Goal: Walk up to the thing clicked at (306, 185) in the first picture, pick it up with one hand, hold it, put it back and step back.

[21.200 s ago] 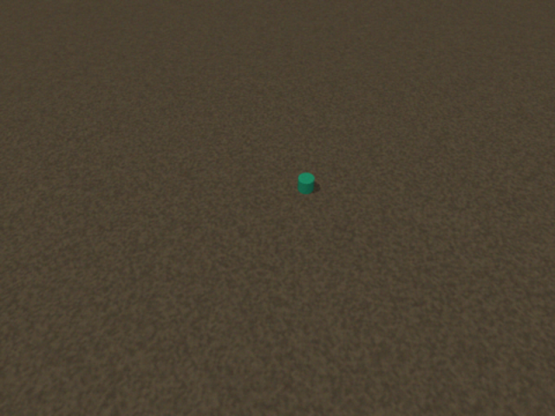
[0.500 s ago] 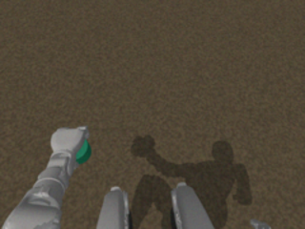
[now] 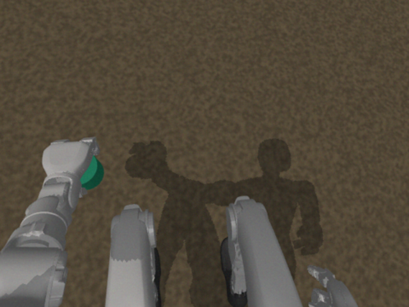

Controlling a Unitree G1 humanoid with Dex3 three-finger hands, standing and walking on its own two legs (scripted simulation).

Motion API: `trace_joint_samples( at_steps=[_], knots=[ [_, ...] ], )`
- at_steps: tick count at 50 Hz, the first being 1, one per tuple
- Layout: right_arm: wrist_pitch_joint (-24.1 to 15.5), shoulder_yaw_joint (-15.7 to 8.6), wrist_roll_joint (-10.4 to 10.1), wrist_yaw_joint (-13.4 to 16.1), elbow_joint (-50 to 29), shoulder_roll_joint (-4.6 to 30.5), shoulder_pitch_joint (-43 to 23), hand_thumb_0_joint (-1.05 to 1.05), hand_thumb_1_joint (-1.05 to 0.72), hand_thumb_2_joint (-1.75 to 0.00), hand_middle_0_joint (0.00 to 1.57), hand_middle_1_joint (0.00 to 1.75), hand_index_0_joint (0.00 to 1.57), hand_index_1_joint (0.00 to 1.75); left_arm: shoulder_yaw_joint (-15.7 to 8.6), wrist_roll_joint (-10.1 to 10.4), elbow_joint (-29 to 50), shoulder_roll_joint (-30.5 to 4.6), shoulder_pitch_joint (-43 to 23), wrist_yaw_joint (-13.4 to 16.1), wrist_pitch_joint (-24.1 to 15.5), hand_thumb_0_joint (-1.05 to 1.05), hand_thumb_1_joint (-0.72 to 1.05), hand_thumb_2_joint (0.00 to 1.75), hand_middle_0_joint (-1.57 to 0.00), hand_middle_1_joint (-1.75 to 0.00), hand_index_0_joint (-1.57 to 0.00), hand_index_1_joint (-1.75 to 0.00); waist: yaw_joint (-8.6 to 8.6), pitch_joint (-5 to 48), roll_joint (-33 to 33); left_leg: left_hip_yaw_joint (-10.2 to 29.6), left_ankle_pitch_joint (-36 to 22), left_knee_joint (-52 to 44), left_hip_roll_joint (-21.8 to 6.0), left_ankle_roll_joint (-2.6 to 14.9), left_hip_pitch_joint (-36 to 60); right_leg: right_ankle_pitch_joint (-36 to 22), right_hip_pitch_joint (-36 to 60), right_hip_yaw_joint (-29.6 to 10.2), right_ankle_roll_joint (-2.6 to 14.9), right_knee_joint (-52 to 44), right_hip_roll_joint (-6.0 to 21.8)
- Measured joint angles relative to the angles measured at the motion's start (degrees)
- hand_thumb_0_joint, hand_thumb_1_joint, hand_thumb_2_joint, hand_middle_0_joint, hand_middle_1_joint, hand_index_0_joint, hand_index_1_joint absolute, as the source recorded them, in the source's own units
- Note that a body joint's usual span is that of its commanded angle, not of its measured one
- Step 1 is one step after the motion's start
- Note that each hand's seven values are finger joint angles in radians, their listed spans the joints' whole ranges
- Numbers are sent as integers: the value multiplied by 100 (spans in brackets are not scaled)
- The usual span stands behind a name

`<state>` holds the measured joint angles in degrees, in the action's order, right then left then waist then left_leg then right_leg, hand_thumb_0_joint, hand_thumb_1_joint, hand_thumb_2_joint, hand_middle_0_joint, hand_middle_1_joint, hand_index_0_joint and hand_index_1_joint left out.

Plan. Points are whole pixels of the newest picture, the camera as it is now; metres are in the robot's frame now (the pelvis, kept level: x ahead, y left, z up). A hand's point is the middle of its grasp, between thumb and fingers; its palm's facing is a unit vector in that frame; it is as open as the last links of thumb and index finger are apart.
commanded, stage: crouch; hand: left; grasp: from above
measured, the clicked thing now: (82, 170) +0.40 +0.26 -0.20
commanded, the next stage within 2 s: lower in 0.74 s
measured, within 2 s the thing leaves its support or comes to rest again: rests again in 1.74 s
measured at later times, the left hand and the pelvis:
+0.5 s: hand (88, 174) +0.40 +0.26 -0.26, palm faces -0.46 -0.04 -0.89, open 10.5 cm; pelvis -0.01 +0.00 -0.08, yaw -2 degrees
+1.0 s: hand (94, 175) +0.41 +0.26 -0.30, palm faces -0.48 -0.05 -0.87, open 10.5 cm; pelvis -0.01 -0.01 -0.12, yaw -3 degrees
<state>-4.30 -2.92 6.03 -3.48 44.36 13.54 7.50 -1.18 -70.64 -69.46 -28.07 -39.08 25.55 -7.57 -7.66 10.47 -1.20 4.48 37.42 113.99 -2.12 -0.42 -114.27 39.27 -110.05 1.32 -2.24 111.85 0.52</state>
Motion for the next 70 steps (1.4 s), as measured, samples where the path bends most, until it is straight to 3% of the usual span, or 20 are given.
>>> trace_joint_samples(
  at_steps=[24,46,50,62,70],
  knots=[
    [12,76,133,-288,38,54,-25,0,-91,-91,20,30,20,30,-333,-27,-481,-451,-494,-28,-157,1,-11,70,-58,-76,-59,-77,-142,-401,124,184,80,1359,-56,-52,-1122,27,-1131,48,-3,1313,-154],
    [-34,245,188,-352,151,137,-24,0,-91,-91,20,30,20,30,-403,-56,-993,-682,-840,13,-308,1,-10,69,-58,-76,-58,-77,-236,-594,155,276,45,2022,-18,-92,-1667,-1,-1680,62,-10,1980,-194],
    [-44,313,219,-369,165,161,-62,0,-91,-90,20,30,20,30,-344,-92,-1283,-740,-975,61,-349,1,-11,69,-58,-76,-58,-77,-262,-625,189,309,58,2133,-12,-102,-1744,6,-1752,80,-9,2080,-204],
    [-109,459,398,-456,170,157,-199,0,-91,-90,20,30,20,30,-599,-306,-1509,-927,-916,446,-516,1,-11,69,-58,-76,-58,-77,-424,-848,332,454,116,2559,17,-160,-1991,37,-1976,165,-10,2451,-241],
    [-201,533,523,-559,198,157,-273,0,-91,-90,20,30,20,30,-681,-269,-1680,-1031,-957,628,-430,1,-10,70,-57,-77,-58,-77,-513,-976,357,522,180,2742,16,-181,-2096,71,-2081,204,-16,2601,-270]
  ],
)
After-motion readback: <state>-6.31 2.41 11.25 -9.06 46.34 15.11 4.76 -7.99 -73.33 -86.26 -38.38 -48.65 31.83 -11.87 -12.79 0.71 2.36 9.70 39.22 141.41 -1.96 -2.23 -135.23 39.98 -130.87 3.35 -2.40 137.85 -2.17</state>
